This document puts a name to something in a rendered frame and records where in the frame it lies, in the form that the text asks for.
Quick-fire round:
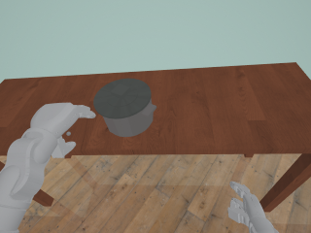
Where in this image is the left robot hand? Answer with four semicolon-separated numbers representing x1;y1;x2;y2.
30;102;96;158

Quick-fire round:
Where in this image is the right robot forearm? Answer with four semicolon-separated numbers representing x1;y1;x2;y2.
248;216;279;233

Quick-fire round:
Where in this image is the left robot forearm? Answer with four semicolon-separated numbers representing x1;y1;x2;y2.
0;127;58;233

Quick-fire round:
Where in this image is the knob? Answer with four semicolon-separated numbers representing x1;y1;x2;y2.
110;83;131;99

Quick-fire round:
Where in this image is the right robot hand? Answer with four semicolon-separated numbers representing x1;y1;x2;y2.
227;181;266;228

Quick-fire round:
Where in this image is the table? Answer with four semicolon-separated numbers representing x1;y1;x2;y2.
0;62;311;213

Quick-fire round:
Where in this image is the pot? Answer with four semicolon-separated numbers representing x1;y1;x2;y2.
103;98;156;137

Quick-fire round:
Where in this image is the lid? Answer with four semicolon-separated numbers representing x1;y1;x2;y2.
93;78;152;119

